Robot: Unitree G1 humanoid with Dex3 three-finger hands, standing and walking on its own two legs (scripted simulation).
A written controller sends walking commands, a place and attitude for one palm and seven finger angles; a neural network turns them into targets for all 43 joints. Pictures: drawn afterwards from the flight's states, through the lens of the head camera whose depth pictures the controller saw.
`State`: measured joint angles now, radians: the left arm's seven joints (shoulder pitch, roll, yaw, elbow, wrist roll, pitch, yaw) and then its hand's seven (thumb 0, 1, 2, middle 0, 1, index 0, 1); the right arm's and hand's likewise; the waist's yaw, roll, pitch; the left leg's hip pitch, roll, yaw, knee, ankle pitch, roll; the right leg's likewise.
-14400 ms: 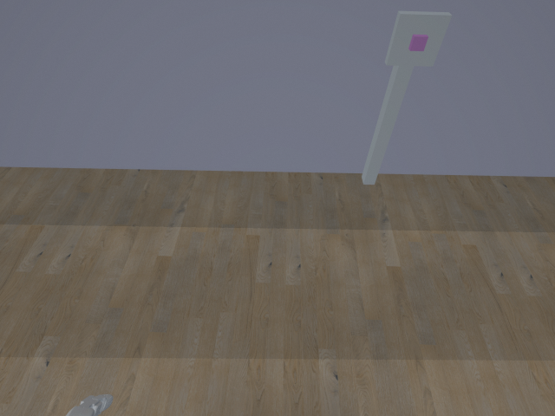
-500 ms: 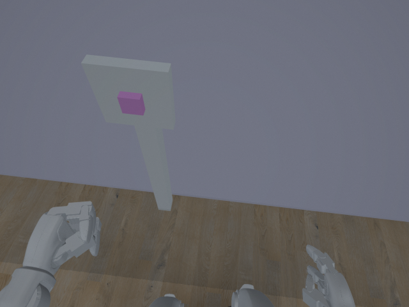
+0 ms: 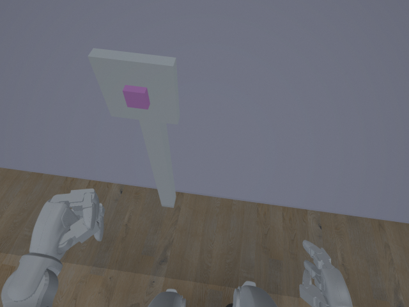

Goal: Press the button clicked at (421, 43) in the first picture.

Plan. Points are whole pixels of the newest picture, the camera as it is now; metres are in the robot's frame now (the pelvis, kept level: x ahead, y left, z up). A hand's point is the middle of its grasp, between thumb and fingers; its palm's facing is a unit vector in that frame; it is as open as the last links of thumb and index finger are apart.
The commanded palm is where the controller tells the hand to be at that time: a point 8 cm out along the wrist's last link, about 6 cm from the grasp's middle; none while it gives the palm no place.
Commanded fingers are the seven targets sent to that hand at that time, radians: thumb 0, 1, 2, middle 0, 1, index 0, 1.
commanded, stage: aim a knuckle at the button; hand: left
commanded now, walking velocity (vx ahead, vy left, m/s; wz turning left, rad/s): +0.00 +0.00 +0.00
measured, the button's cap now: (137, 96) +0.55 +0.19 +0.06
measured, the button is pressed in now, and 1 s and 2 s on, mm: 0 0 0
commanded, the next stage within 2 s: press the button with the knuckle in 1.74 s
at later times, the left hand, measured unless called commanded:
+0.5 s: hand (126, 181) +0.34 +0.18 +0.04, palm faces -0.11 -0.99 -0.06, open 3.1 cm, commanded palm +0.33 +0.24 +0.04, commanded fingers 0.00 0.90 0.90 -1.30 -1.50 -1.30 -1.50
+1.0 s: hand (140, 140) +0.44 +0.17 +0.03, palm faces -0.07 -1.00 -0.05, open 3.1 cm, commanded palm +0.42 +0.22 +0.03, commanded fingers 0.00 0.90 0.90 -1.30 -1.50 -1.30 -1.50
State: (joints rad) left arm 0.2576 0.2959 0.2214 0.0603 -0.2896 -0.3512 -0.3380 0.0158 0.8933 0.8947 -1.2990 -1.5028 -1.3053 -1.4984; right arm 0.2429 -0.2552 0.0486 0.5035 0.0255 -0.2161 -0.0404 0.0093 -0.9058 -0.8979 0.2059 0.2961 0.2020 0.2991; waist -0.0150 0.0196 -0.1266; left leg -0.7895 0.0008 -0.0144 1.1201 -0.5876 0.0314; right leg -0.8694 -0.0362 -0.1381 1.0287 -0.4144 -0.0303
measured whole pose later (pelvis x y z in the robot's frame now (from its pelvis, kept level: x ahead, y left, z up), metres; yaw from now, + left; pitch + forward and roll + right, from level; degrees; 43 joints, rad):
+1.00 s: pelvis -0.01 -0.01 -0.01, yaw -2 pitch +22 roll -1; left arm -0.56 0.38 0.34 0.83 -0.15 -0.40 -0.28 0.02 0.89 0.89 -1.30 -1.50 -1.30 -1.50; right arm 0.30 -0.27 0.03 0.60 0.01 -0.06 -0.02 0.01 -0.91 -0.90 0.21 0.30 0.20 0.30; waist -0.12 0.01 -0.13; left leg -0.94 0.01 0.03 1.13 -0.57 0.03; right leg -1.05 -0.02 -0.10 1.06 -0.39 -0.04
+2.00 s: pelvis +0.00 +0.01 -0.01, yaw -3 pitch +24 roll -2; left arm -0.65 0.39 0.33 0.92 -0.14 -0.44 -0.27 0.02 0.90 0.89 -1.30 -1.50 -1.30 -1.50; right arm 0.31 -0.25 0.04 0.59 -0.01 0.04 0.01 0.00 -0.91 -0.90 0.21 0.30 0.20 0.30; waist -0.13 0.02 -0.13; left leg -0.97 0.01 0.03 1.13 -0.58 0.05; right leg -1.07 -0.02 -0.09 1.04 -0.38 -0.02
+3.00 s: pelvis -0.04 +0.00 -0.03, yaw -2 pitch +27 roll -3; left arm -1.02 0.60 0.39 1.25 -0.05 -0.44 -0.29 0.05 0.84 0.91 -1.30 -1.50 -1.53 -1.50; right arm 0.33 -0.28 0.09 0.61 -0.03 0.03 -0.01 0.00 -0.91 -0.90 0.21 0.30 0.20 0.30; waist -0.23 0.02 -0.10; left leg -1.18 0.02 -0.01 1.25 -0.55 0.03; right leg -1.24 -0.02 -0.14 1.11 -0.34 -0.04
